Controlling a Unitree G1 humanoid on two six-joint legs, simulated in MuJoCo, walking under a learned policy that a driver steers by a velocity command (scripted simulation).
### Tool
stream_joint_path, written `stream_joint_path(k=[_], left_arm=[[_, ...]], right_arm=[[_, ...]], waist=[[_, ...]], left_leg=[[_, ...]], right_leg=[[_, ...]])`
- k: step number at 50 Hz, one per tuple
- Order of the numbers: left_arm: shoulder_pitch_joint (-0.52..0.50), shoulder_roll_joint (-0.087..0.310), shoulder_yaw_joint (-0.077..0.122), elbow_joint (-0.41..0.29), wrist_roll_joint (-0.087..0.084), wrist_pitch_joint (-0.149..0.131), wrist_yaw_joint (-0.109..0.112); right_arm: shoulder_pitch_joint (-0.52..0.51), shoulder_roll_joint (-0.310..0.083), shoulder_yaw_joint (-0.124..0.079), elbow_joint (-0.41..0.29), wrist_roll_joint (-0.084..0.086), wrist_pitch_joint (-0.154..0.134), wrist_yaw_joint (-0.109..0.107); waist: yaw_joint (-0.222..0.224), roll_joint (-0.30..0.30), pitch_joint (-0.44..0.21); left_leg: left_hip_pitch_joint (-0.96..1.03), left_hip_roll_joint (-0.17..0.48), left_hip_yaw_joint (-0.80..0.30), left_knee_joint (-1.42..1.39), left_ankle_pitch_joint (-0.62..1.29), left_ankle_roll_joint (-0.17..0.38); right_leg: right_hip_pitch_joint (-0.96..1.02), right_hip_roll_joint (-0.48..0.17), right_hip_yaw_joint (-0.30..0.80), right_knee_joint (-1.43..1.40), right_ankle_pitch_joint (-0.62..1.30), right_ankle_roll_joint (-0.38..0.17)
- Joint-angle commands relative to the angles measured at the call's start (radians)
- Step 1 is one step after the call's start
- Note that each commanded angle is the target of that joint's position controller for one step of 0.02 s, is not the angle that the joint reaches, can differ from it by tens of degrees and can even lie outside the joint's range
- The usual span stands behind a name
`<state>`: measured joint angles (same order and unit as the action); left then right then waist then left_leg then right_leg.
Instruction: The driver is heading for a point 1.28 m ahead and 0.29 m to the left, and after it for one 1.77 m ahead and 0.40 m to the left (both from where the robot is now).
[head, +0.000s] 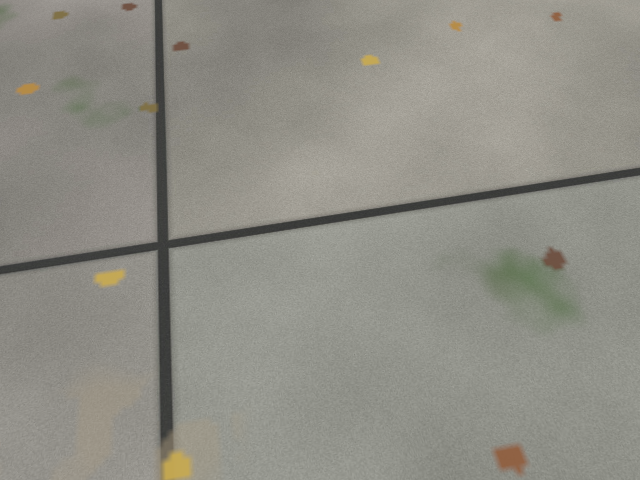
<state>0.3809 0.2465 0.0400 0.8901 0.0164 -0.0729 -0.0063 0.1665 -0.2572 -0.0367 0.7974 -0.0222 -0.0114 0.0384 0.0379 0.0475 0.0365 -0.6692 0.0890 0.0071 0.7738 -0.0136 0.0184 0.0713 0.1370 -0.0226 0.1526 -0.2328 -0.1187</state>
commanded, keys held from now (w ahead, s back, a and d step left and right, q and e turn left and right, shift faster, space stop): w+q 0.64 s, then w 0.36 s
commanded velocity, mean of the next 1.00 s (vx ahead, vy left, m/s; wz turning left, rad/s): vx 0.50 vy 0.00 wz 0.40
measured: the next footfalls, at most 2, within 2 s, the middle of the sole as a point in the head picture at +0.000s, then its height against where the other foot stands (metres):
left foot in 0.16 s outside the picture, level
right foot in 0.68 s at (356, 433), level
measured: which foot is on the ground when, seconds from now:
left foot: up 0.00-0.14, down 0.16-0.68, up 0.70-1.00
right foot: down 0.00-0.18, up 0.20-0.66, down 0.68-1.00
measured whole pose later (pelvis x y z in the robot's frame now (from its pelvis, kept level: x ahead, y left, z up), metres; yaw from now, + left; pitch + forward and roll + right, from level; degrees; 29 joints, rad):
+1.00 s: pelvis +0.55 +0.09 +0.01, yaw +27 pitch +1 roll -1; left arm 0.42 0.25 0.03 0.90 0.01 -0.08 -0.01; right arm 0.15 -0.28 -0.03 0.76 -0.04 -0.02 0.05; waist 0.05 0.05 0.01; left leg -0.58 0.04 -0.03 0.81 -0.16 0.02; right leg -0.07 0.04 -0.06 0.25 -0.21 -0.04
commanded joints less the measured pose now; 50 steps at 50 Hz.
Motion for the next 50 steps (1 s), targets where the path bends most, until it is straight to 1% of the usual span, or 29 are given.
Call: stream_joint_path(k=[1,3,5,7,8,9,10,11,12,13,14,15,18,23,28,29,31,32,33,34,35,36,37,38,39,41,43,46,50], left_arm=[[0.064,0.121,0.019,-0.009,0.007,-0.013,0.017],[0.066,0.121,0.014,0.007,0.010,-0.012,0.027],[0.047,0.142,0.013,0.015,0.014,-0.013,0.037],[0.030,0.176,0.020,0.018,0.022,-0.003,0.046],[0.004,0.190,0.022,0.008,0.015,0.002,0.047],[-0.021,0.166,0.011,-0.035,0.008,-0.007,0.044],[0.030,0.097,0.003,-0.084,-0.011,-0.018,0.022],[-0.041,0.149,0.008,-0.085,0.019,-0.023,0.018],[-0.097,0.139,0.003,-0.114,0.007,-0.036,0.010],[-0.104,0.136,0.002,-0.115,0.004,-0.041,0.008],[-0.117,0.128,0.002,-0.123,0.017,-0.026,0.007],[-0.093,0.116,-0.003,-0.120,0.030,-0.004,0.004],[-0.107,0.092,-0.010,-0.142,0.037,0.032,-0.004],[-0.316,0.085,-0.018,-0.216,0.026,0.034,-0.010],[-0.443,0.097,-0.024,-0.268,0.014,0.019,-0.013],[-0.443,0.105,-0.023,-0.274,0.012,0.014,-0.013],[-0.361,0.135,-0.013,-0.257,0.010,0.006,-0.008],[-0.269,0.157,-0.003,-0.229,0.009,0.000,0.000],[-0.139,0.185,0.010,-0.193,0.017,-0.013,0.011],[0.019,0.253,0.027,-0.183,0.040,-0.020,0.028],[0.018,0.340,0.050,-0.180,0.048,-0.004,0.032],[-0.031,0.261,0.046,-0.177,0.028,0.009,0.024],[-0.089,0.169,0.025,-0.186,0.018,0.009,0.017],[-0.124,0.127,0.014,-0.178,0.019,0.005,0.010],[-0.123,0.116,0.010,-0.164,0.019,-0.001,0.010],[-0.093,0.115,0.009,-0.130,0.011,-0.018,0.005],[-0.060,0.125,0.014,-0.105,0.001,-0.034,-0.002],[-0.036,0.133,0.019,-0.078,-0.004,-0.035,-0.004],[0.008,0.138,0.021,-0.040,-0.007,-0.027,-0.010]], right_arm=[[-0.149,-0.056,-0.005,-0.099,0.000,-0.020,0.007],[-0.167,-0.050,-0.001,-0.110,-0.004,-0.024,0.011],[-0.117,-0.057,-0.005,-0.098,-0.005,-0.024,0.005],[0.053,-0.094,-0.022,-0.050,-0.008,-0.028,-0.004],[0.207,-0.122,-0.037,-0.006,-0.018,-0.037,-0.010],[0.359,-0.209,-0.066,0.022,-0.032,-0.036,-0.024],[0.305,-0.284,-0.088,0.008,-0.013,-0.024,-0.028],[0.260,-0.246,-0.086,0.012,0.029,-0.020,-0.019],[0.202,-0.206,-0.075,0.001,0.026,-0.018,-0.022],[0.170,-0.149,-0.061,0.006,0.018,-0.017,-0.024],[0.150,-0.130,-0.054,0.008,0.018,-0.022,-0.028],[0.132,-0.122,-0.049,0.007,0.019,-0.027,-0.032],[0.159,-0.161,-0.058,0.017,0.024,-0.047,-0.028],[0.237,-0.174,-0.068,0.026,0.026,-0.042,-0.029],[0.306,-0.186,-0.074,0.028,0.010,-0.034,-0.040],[0.300,-0.192,-0.076,0.022,0.007,-0.033,-0.044],[0.242,-0.209,-0.080,0.001,0.003,-0.035,-0.050],[0.213,-0.217,-0.081,-0.008,0.003,-0.039,-0.047],[0.202,-0.204,-0.076,-0.006,0.012,-0.047,-0.039],[0.215,-0.132,-0.054,-0.031,0.023,-0.058,-0.032],[0.350,-0.054,-0.037,-0.052,0.044,-0.057,-0.031],[0.340,-0.135,-0.042,-0.014,0.006,-0.042,-0.041],[0.265,-0.145,-0.045,-0.009,-0.004,-0.039,-0.034],[0.212,-0.126,-0.040,-0.020,-0.005,-0.040,-0.026],[0.187,-0.116,-0.038,-0.027,-0.011,-0.036,-0.018],[0.195,-0.102,-0.032,-0.024,-0.019,-0.021,-0.006],[0.170,-0.094,-0.028,-0.033,-0.021,-0.015,-0.002],[0.050,-0.080,-0.015,-0.072,-0.023,-0.017,0.006],[-0.104,-0.044,0.014,-0.113,-0.014,-0.026,0.016]], waist=[[0.036,-0.083,0.071],[0.031,-0.087,0.072],[-0.002,-0.119,0.028],[-0.079,-0.149,-0.072],[-0.158,-0.136,-0.145],[-0.221,-0.031,-0.252],[-0.120,0.233,-0.319],[-0.134,0.014,-0.262],[-0.113,-0.019,-0.146],[-0.072,-0.096,-0.054],[-0.044,-0.104,-0.013],[-0.018,-0.085,-0.013],[-0.006,-0.036,-0.018],[-0.081,0.006,0.005],[-0.135,0.020,-0.010],[-0.128,0.026,-0.012],[-0.074,0.039,-0.026],[-0.031,0.035,-0.062],[0.037,-0.018,-0.131],[0.090,-0.127,-0.276],[0.013,-0.358,-0.359],[-0.004,-0.219,-0.263],[-0.005,-0.101,-0.131],[-0.014,-0.072,-0.065],[-0.023,-0.112,-0.036],[-0.041,-0.161,-0.037],[-0.048,-0.154,-0.043],[-0.036,-0.144,-0.007],[-0.002,-0.147,0.015]], left_leg=[[-0.042,-0.040,0.021,-0.082,0.024,0.027],[-0.003,-0.068,0.060,-0.146,-0.020,0.051],[0.114,-0.127,0.115,-0.176,-0.110,0.088],[0.290,-0.187,0.134,-0.206,-0.201,0.136],[0.498,-0.178,0.087,-0.287,-0.157,0.174],[0.746,0.022,-0.168,-0.310,-0.195,0.254],[0.999,0.276,-0.746,-0.411,-0.077,0.438],[0.954,0.240,-0.690,-0.441,-0.081,0.424],[0.823,0.218,-0.561,-0.468,-0.066,0.391],[0.681,0.174,-0.475,-0.505,0.007,0.344],[0.589,0.125,-0.411,-0.521,0.065,0.314],[0.527,0.086,-0.356,-0.541,0.096,0.295],[0.457,0.031,-0.292,-0.568,0.152,0.287],[0.494,-0.022,-0.282,-0.565,0.128,0.220],[0.629,0.005,-0.345,-0.476,0.236,0.199],[0.642,0.016,-0.366,-0.455,0.248,0.191],[0.608,0.024,-0.394,-0.399,0.277,0.156],[0.577,0.005,-0.395,-0.321,0.343,0.136],[0.536,-0.049,-0.340,-0.152,0.346,0.112],[0.432,-0.106,-0.256,0.113,0.126,0.087],[0.135,-0.265,-0.139,0.356,-0.525,0.052],[0.032,-0.175,-0.142,0.452,-0.503,0.063],[0.040,-0.138,-0.145,0.445,-0.400,0.061],[0.059,-0.114,-0.135,0.399,-0.346,0.055],[0.078,-0.094,-0.127,0.360,-0.330,0.049],[0.124,-0.093,-0.114,0.323,-0.317,0.034],[0.100,-0.095,-0.109,0.291,-0.295,0.024],[0.035,-0.060,-0.074,0.169,-0.206,0.002],[0.127,-0.039,0.021,-0.074,-0.082,-0.006]], right_leg=[[0.020,-0.314,0.035,-0.027,0.543,-0.025],[0.064,-0.327,0.001,0.011,0.668,-0.013],[0.091,-0.333,-0.037,0.129,1.003,0.010],[0.100,-0.341,-0.060,0.388,1.220,0.022],[-0.006,-0.329,-0.083,0.601,1.095,0.030],[-0.224,-0.272,-0.123,0.935,0.695,0.042],[-0.666,-0.021,-0.063,1.297,-0.261,0.097],[-0.771,-0.100,0.109,1.325,-0.211,0.077],[-0.789,-0.149,0.112,1.266,-0.132,0.079],[-0.750,-0.184,0.095,1.169,-0.099,0.084],[-0.708,-0.206,0.093,1.103,-0.101,0.099],[-0.654,-0.214,0.085,1.058,-0.097,0.116],[-0.632,-0.219,0.045,0.928,-0.061,0.155],[-0.684,-0.209,0.021,0.645,0.161,0.186],[-0.687,-0.164,0.031,0.490,0.191,0.167],[-0.661,-0.157,0.042,0.457,0.172,0.158],[-0.509,-0.136,0.055,0.381,0.106,0.131],[-0.373,-0.110,0.045,0.352,0.069,0.114],[-0.194,-0.137,0.056,0.288,0.095,0.083],[0.026,-0.353,0.270,0.253,-0.102,0.026],[0.224,-0.583,0.733,0.145,-0.174,-0.105],[0.126,-0.563,0.805,0.120,-0.320,-0.122],[-0.010,-0.507,0.643,0.102,-0.299,-0.100],[-0.101,-0.451,0.507,0.083,-0.163,-0.079],[-0.149,-0.407,0.406,0.070,-0.039,-0.058],[-0.190,-0.362,0.296,0.057,0.143,-0.048],[-0.177,-0.362,0.246,0.045,0.248,-0.066],[-0.178,-0.356,0.181,-0.007,0.242,-0.079],[-0.212,-0.315,0.089,-0.015,0.294,-0.056]])
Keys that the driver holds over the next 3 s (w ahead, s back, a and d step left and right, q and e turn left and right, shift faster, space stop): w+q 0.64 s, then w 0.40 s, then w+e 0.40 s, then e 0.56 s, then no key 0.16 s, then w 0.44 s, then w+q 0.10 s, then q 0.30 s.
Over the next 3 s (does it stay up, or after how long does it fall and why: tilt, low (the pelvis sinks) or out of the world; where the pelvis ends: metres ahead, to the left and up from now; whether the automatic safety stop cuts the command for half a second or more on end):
stays up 1.14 0.21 0.00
